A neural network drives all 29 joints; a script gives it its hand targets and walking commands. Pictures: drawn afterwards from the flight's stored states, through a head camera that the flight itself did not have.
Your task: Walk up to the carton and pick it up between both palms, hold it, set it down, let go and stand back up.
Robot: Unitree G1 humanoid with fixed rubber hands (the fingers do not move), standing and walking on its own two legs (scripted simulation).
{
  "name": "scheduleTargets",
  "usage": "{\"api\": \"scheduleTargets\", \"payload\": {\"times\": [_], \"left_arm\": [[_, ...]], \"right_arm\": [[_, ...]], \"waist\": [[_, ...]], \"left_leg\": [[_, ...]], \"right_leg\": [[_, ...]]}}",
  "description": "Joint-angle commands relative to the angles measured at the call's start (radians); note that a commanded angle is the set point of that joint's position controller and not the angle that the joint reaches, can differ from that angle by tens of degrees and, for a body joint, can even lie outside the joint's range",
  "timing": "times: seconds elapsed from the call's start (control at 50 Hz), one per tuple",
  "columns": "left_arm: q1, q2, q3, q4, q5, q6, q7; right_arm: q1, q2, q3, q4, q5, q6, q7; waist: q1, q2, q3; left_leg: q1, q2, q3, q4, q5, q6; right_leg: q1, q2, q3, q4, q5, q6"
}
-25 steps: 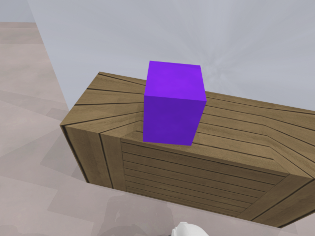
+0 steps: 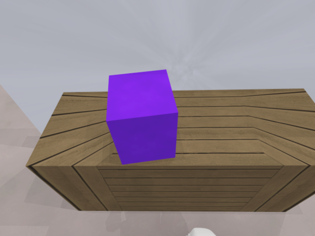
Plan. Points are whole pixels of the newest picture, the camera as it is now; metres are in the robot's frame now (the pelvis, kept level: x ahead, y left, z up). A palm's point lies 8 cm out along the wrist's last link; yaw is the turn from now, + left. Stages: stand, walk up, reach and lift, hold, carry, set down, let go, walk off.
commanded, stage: stand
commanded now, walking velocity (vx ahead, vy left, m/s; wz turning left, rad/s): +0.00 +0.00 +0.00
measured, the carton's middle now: (143, 118) +0.50 +0.04 -0.04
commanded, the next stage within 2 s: none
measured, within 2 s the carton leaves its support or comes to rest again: neither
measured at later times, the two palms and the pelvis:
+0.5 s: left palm out of the picture +0.17 +0.30 -0.13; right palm (234, 197) +0.23 -0.22 -0.11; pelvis +0.11 +0.03 +0.00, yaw +2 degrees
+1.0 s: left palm (63, 208) +0.24 +0.28 -0.12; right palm (229, 190) +0.25 -0.21 -0.11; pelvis +0.14 +0.03 +0.01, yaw +2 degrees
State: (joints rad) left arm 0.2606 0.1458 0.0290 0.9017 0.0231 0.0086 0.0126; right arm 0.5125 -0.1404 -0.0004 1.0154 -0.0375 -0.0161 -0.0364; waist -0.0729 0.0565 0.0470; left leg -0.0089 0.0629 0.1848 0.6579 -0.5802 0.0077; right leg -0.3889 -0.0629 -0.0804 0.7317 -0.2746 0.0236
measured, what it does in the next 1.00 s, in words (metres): walks ahead: left foot, then right foot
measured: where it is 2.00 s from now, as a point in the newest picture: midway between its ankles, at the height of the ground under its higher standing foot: outside the picture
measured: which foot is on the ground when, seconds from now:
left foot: down 0.00-0.02, up 0.04-0.28, down 0.30-0.62, up 0.64-0.86, down 0.88-1.00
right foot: down 0.00-0.32, up 0.34-0.56, down 0.58-1.00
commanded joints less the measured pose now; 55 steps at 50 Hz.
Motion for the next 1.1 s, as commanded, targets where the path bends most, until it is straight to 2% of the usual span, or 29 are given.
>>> {"api": "scheduleTargets", "payload": {"times": [0.0,0.02,0.06,0.1,0.16,0.22,0.26,0.28,0.3,0.32,0.34,0.38,0.5,0.56,0.58,0.6,0.62,0.64,0.68,0.7,0.78,0.84,0.86,0.88,0.9,0.92,0.96,1.02,1.08], "left_arm": [[0.402,0.361,0.107,0.021,-0.010,-0.026,0.041],[0.329,0.364,0.111,0.036,0.002,-0.017,0.045],[0.191,0.314,0.071,-0.010,0.012,-0.019,0.059],[0.092,0.261,0.052,-0.045,0.001,-0.024,0.059],[-0.003,0.242,0.047,-0.070,0.020,-0.036,0.025],[-0.087,0.265,0.038,-0.111,0.015,-0.039,0.025],[-0.139,0.257,0.021,-0.129,0.000,-0.028,0.021],[-0.099,0.208,0.007,-0.127,-0.011,-0.023,0.017],[-0.039,0.127,-0.008,-0.143,-0.031,-0.011,0.010],[0.023,0.164,0.024,-0.117,-0.039,0.023,0.021],[0.027,0.206,0.030,-0.098,-0.036,0.044,0.024],[-0.005,0.224,0.031,-0.079,-0.015,0.040,0.019],[-0.057,0.205,0.022,-0.106,-0.022,0.008,-0.005],[0.050,0.229,0.030,-0.091,-0.028,-0.011,-0.015],[0.053,0.281,0.040,-0.092,-0.015,-0.018,-0.013],[-0.017,0.350,0.054,-0.119,-0.017,-0.019,-0.011],[-0.033,0.373,0.068,-0.128,-0.029,-0.013,-0.011],[-0.059,0.337,0.059,-0.135,-0.012,-0.014,-0.009],[-0.038,0.279,0.038,-0.146,0.008,-0.008,0.005],[-0.026,0.279,0.038,-0.146,0.012,-0.001,0.016],[-0.042,0.293,0.043,-0.157,-0.003,0.010,0.032],[-0.135,0.302,0.042,-0.193,-0.019,0.016,0.028],[-0.149,0.284,0.036,-0.206,-0.027,0.015,0.023],[-0.116,0.224,0.022,-0.223,-0.041,0.009,0.017],[-0.093,0.171,0.001,-0.213,-0.051,0.016,0.023],[-0.074,0.181,0.010,-0.179,-0.044,0.034,0.029],[-0.137,0.203,0.020,-0.165,-0.035,0.039,0.023],[-0.157,0.178,0.022,-0.177,-0.031,0.012,0.011],[-0.054,0.185,0.030,-0.145,-0.021,-0.017,-0.001]], "right_arm": [[0.053,-0.125,-0.027,-0.129,0.004,0.008,0.008],[-0.056,-0.171,-0.037,-0.160,-0.005,0.023,0.009],[-0.102,-0.174,-0.034,-0.167,0.011,0.015,0.024],[-0.051,-0.120,-0.029,-0.176,0.007,0.010,0.027],[-0.037,-0.140,-0.052,-0.208,0.004,0.006,0.027],[-0.021,-0.151,-0.058,-0.239,0.016,-0.010,0.029],[0.079,-0.207,-0.082,-0.216,0.016,-0.017,0.026],[0.073,-0.252,-0.093,-0.225,0.008,-0.018,0.020],[0.000,-0.337,-0.106,-0.271,-0.002,-0.018,0.014],[-0.105,-0.381,-0.117,-0.300,0.014,0.004,0.007],[-0.226,-0.392,-0.122,-0.336,0.018,0.014,0.001],[-0.264,-0.347,-0.098,-0.338,0.017,0.016,-0.006],[-0.222,-0.321,-0.073,-0.297,0.004,0.023,-0.011],[-0.330,-0.318,-0.060,-0.309,0.017,0.041,-0.006],[-0.304,-0.262,-0.041,-0.319,0.027,0.039,-0.002],[-0.270,-0.189,-0.019,-0.332,0.054,0.042,0.000],[-0.333,-0.188,-0.020,-0.333,0.044,0.057,-0.013],[-0.362,-0.202,-0.025,-0.338,0.038,0.063,-0.015],[-0.370,-0.212,-0.029,-0.319,0.039,0.052,-0.006],[-0.340,-0.203,-0.028,-0.301,0.035,0.043,0.000],[-0.364,-0.202,-0.040,-0.304,0.028,0.020,0.012],[-0.262,-0.206,-0.055,-0.277,0.034,0.013,0.025],[-0.234,-0.250,-0.069,-0.278,0.029,0.004,0.027],[-0.209,-0.313,-0.088,-0.270,0.013,-0.007,0.024],[-0.207,-0.336,-0.092,-0.266,0.036,-0.004,0.024],[-0.244,-0.342,-0.094,-0.282,0.028,0.003,0.020],[-0.301,-0.261,-0.064,-0.300,0.023,0.020,0.009],[-0.312,-0.269,-0.061,-0.301,0.005,0.041,-0.006],[-0.358,-0.300,-0.065,-0.286,0.021,0.048,0.009]], "waist": [[0.221,-0.374,-0.057],[0.223,-0.353,0.036],[0.173,-0.210,0.103],[0.115,-0.204,0.094],[0.060,-0.253,0.074],[0.018,-0.231,0.000],[-0.049,-0.096,-0.102],[-0.052,0.044,-0.166],[-0.024,0.282,-0.187],[0.012,0.255,-0.175],[0.042,0.246,-0.100],[0.041,0.191,-0.047],[0.012,0.165,-0.094],[0.102,0.084,-0.139],[0.100,-0.068,-0.169],[0.066,-0.262,-0.153],[0.122,-0.335,-0.112],[0.124,-0.343,-0.084],[0.128,-0.278,-0.044],[0.121,-0.280,-0.065],[0.130,-0.296,-0.129],[0.055,-0.227,-0.195],[0.036,-0.120,-0.227],[0.033,0.051,-0.309],[0.021,0.160,-0.322],[0.019,0.247,-0.282],[0.015,0.184,-0.179],[0.019,0.157,-0.115],[0.087,0.122,-0.157]], "left_leg": [[-0.585,-0.079,-0.092,0.535,-0.027,-0.019],[-0.659,-0.038,-0.155,0.618,-0.033,-0.005],[-0.697,-0.003,-0.174,0.675,0.086,-0.020],[-0.610,0.038,-0.189,0.625,0.110,-0.018],[-0.458,0.054,-0.197,0.401,-0.025,-0.016],[-0.283,0.032,-0.133,0.066,0.289,-0.014],[-0.038,-0.023,-0.078,-0.073,0.627,-0.002],[0.029,0.032,-0.172,-0.108,0.713,0.015],[0.003,0.258,-0.500,-0.239,0.803,0.116],[-0.172,0.333,-0.633,-0.340,0.650,0.227],[-0.272,0.343,-0.646,-0.360,0.539,0.261],[-0.207,0.313,-0.552,-0.325,0.527,0.252],[0.014,0.238,-0.375,-0.115,0.975,0.220],[-0.167,0.169,-0.258,0.026,0.813,0.118],[-0.280,0.112,-0.191,0.144,0.679,0.058],[-0.404,-0.020,-0.109,0.246,0.336,-0.007],[-0.373,-0.051,-0.173,0.317,-0.010,-0.011],[-0.415,-0.027,-0.202,0.368,-0.057,-0.021],[-0.577,-0.018,-0.199,0.333,-0.044,-0.038],[-0.611,-0.011,-0.195,0.300,-0.002,-0.037],[-0.519,-0.017,-0.154,0.105,0.173,-0.053],[-0.279,-0.034,-0.151,-0.167,0.460,-0.023],[-0.144,0.007,-0.216,-0.221,0.758,0.013],[0.042,0.170,-0.378,-0.179,1.060,0.097],[0.036,0.307,-0.509,-0.195,1.180,0.219],[-0.035,0.351,-0.553,-0.212,1.072,0.296],[-0.045,0.274,-0.430,-0.187,1.073,0.274],[-0.009,0.186,-0.346,-0.126,1.049,0.200],[-0.117,0.119,-0.283,-0.015,0.878,0.122]], "right_leg": [[0.434,-0.409,0.743,-0.426,-0.137,-0.353],[0.376,-0.422,0.780,-0.497,-0.269,-0.389],[0.370,-0.350,0.528,-0.447,0.132,-0.310],[0.267,-0.308,0.349,-0.387,0.372,-0.289],[0.092,-0.236,0.212,-0.335,0.225,-0.261],[0.074,-0.166,0.087,-0.182,0.433,-0.185],[-0.016,-0.120,0.061,0.022,0.355,-0.113],[-0.050,-0.069,0.027,0.191,0.283,-0.074],[-0.152,0.065,-0.017,0.382,-0.173,-0.020],[-0.040,0.057,0.091,0.446,-0.396,-0.009],[-0.033,0.030,0.119,0.463,-0.410,0.002],[-0.139,0.014,0.122,0.482,-0.326,0.009],[-0.125,-0.009,0.113,0.069,-0.240,0.019],[0.170,0.035,0.075,-0.268,0.182,-0.008],[0.270,-0.060,0.207,-0.286,0.329,-0.039],[0.269,-0.208,0.401,-0.299,0.514,-0.129],[0.152,-0.293,0.457,-0.336,0.623,-0.269],[0.165,-0.302,0.462,-0.330,0.632,-0.317],[0.354,-0.258,0.362,-0.264,0.918,-0.283],[0.431,-0.238,0.320,-0.233,0.964,-0.255],[0.454,-0.154,0.239,-0.152,0.925,-0.195],[0.334,-0.127,0.183,-0.060,0.814,-0.151],[0.240,-0.093,0.149,0.014,0.698,-0.102],[0.060,0.000,0.061,0.177,0.404,-0.041],[0.011,0.099,0.048,0.233,-0.178,-0.016],[0.012,0.071,0.100,0.310,-0.447,-0.016],[-0.068,0.050,0.106,0.315,-0.421,-0.006],[-0.095,0.028,0.103,0.072,-0.282,0.006],[0.177,0.054,0.052,-0.306,0.145,-0.002]]}}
